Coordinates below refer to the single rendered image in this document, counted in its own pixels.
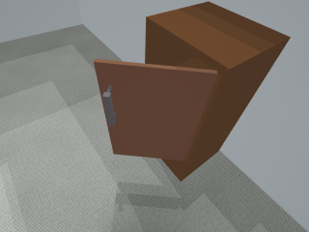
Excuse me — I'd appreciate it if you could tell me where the cupboard door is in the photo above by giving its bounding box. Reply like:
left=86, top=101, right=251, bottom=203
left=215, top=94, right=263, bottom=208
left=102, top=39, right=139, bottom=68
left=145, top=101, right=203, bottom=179
left=94, top=59, right=218, bottom=160

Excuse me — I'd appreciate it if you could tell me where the handle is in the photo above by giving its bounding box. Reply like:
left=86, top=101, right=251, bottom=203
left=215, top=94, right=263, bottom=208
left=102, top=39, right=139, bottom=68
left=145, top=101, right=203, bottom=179
left=102, top=85, right=116, bottom=127

